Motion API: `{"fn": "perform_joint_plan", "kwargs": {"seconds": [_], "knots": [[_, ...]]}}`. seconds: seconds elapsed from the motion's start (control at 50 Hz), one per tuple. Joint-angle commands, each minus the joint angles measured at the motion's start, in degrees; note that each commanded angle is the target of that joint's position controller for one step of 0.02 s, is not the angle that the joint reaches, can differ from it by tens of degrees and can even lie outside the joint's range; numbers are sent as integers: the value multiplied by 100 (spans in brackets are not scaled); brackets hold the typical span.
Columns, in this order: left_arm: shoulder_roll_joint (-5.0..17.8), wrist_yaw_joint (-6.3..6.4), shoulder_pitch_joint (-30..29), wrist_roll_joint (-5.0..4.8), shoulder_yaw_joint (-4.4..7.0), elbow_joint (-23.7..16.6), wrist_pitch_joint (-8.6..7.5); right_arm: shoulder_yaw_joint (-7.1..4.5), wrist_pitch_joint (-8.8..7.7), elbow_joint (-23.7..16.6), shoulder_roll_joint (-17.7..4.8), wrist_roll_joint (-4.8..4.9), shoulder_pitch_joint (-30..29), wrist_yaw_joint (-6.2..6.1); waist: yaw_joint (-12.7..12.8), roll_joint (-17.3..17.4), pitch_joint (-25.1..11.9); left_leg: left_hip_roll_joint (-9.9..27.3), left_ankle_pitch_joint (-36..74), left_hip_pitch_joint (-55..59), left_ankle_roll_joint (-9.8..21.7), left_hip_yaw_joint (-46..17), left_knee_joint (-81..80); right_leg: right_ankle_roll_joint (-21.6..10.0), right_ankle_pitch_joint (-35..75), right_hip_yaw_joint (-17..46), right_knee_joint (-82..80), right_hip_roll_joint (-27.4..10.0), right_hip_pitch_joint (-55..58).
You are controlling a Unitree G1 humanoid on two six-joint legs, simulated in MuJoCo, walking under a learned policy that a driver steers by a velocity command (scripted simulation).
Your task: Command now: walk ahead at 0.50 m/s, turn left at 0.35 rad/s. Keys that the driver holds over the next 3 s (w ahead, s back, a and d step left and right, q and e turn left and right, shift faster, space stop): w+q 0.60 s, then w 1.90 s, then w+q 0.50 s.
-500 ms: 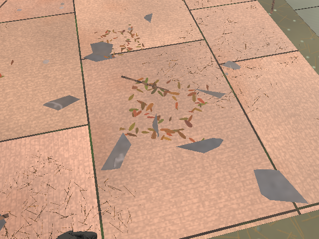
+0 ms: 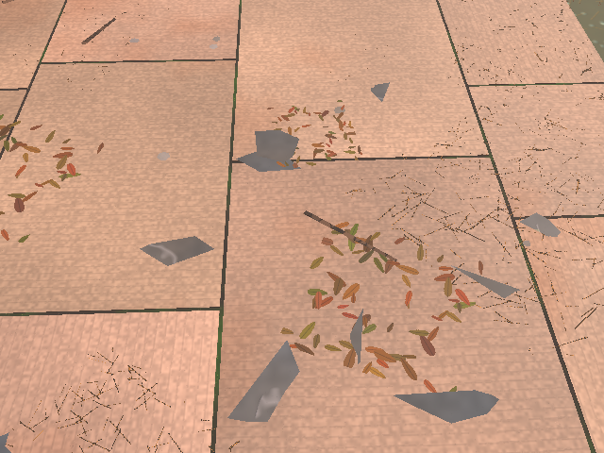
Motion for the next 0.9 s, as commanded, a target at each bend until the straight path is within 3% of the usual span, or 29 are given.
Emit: {"fn": "perform_joint_plan", "kwargs": {"seconds": [0.02,0.04,0.06,0.08,0.1,0.12,0.14,0.16,0.18,0.2,0.24,0.28,0.4,0.5,0.56,0.6,0.62,0.64,0.66,0.68,0.7,0.72,0.76,0.82,0.9], "knots": [[847,105,231,25,152,-75,-10,-120,-110,-325,-409,-27,-100,-36,-271,-531,172,-333,-650,311,318,277,-243,-475,5309,159,821,-1849,96],[935,116,170,33,175,-84,21,-177,-130,-202,-490,-34,337,-64,-454,-575,-103,-554,-898,820,450,396,-327,-440,6024,59,1553,-1837,129],[1013,115,96,15,194,-118,67,-256,-166,44,-588,-53,1091,-88,-761,-529,-504,-743,-796,1686,600,446,-667,-359,6076,-80,2606,-1750,-73],[1032,110,-24,-21,184,-262,70,-399,-195,293,-925,-150,2005,-125,-1150,-380,-990,-292,-844,3102,903,-285,-802,-224,4957,-167,4008,-1644,-1142],[608,5,178,-190,102,-606,27,-602,-174,253,-1607,-207,2562,-195,-1100,800,-1735,1448,-922,4960,1796,-3042,-1005,81,1536,-340,6454,-766,-3385],[854,-45,-143,-99,184,-729,-22,-591,-76,291,-1554,7,2390,-144,-971,645,-1926,1876,-722,5184,2086,-4762,-1872,111,-1127,672,7335,-129,-4495],[912,-80,-739,-56,206,-953,-75,-565,-45,257,-1444,99,1905,-143,-788,271,-979,1634,-877,4468,1839,-3800,-1989,54,-585,1020,7178,-596,-5028],[906,-96,-948,-76,199,-1028,-132,-495,-50,193,-1125,99,1565,-141,-615,-85,-497,1441,-494,3656,1578,-3203,-2175,70,-108,991,6703,-812,-4845],[837,-87,-966,-45,210,-1025,-98,-444,-68,156,-931,92,1341,-153,-378,-299,-181,1151,-1,2997,1337,-2746,-2298,126,22,988,6243,-960,-4514],[766,-84,-895,50,200,-1053,14,-392,-98,157,-781,127,1246,-181,-179,-264,-93,871,361,2517,1171,-2363,-2373,230,44,990,5901,-1049,-4147],[636,-121,-856,135,185,-1106,222,-382,-197,167,-834,136,1374,-191,-77,-129,-183,628,825,2216,1129,-2048,-2416,394,87,895,5527,-1040,-3864],[636,-146,-1179,129,188,-1280,316,-427,-227,188,-1034,139,1578,-196,-105,-27,-123,475,873,2087,1100,-1915,-2512,528,427,799,5087,-1040,-4020],[735,-188,-2631,73,171,-1877,355,-433,-166,198,-1060,117,2356,-199,-629,194,-13,359,1014,2777,772,-2135,-2428,663,1607,799,3659,-916,-4714],[784,-226,-3429,18,92,-2287,280,-446,-130,149,-1137,33,2728,-270,-881,270,19,471,1640,3506,786,-2439,-1990,568,1541,829,2826,-649,-4786],[951,-212,-3104,-23,109,-2335,190,-493,-134,7,-1292,8,2449,-337,-600,376,-40,529,2066,3392,565,-2606,-1605,384,1231,921,2168,-497,-3827],[1212,-112,-1856,-36,221,-1984,99,-522,-180,-110,-1415,33,2093,-274,-16,206,-596,191,2912,2924,296,-2425,-425,161,1082,804,1674,-246,-1962],[1468,-27,-995,56,306,-1827,25,-487,-240,-176,-1280,89,2066,-212,349,-128,-1224,-135,2180,2341,179,-2133,795,-66,858,1296,1581,-849,-649],[1922,61,-341,204,394,-1852,36,-348,-276,-353,-700,226,2421,-201,352,-1013,-2074,-659,-554,1191,31,-1511,2461,-434,124,3131,1477,-2418,749],[2061,19,-561,141,469,-1777,139,-364,-243,-400,-817,225,2938,-207,-63,-2085,-2327,-1066,-2870,95,-19,-1157,3408,-1044,-88,5406,696,-3030,952],[1443,-30,-1072,77,368,-1897,182,-380,-150,-173,-1051,47,2786,-246,-228,-937,-1325,-566,-2363,-255,6,-1254,3789,-1004,-794,4857,624,-2805,80],[997,-72,-1369,22,261,-1919,168,-356,-137,-200,-982,-29,2305,-185,-179,-285,-668,-410,-1897,-171,-29,-1192,3574,-895,-586,3916,509,-2448,-723],[849,-93,-1479,52,208,-1858,148,-331,-127,-270,-845,-30,2088,-144,-269,-238,-355,-269,-1697,-45,-60,-1160,3258,-743,12,3240,349,-2154,-1212],[875,-102,-1276,26,194,-1635,59,-306,-37,-328,-765,-124,1982,-66,-375,-621,-227,-164,-1631,200,-138,-1093,2909,-643,1093,2450,226,-1813,-1604],[976,-161,-918,-61,222,-1408,-89,-280,22,-440,-729,-129,1734,-9,-419,-655,-307,-168,-1403,-23,-208,-1009,2609,-773,2036,1994,109,-1791,-1477],[971,-175,-687,-79,218,-1237,-59,-148,-3,-789,-614,-124,710,76,-290,-604,-77,126,-566,-293,-371,-580,1432,-755,1960,1431,-219,-1602,-1512]]}}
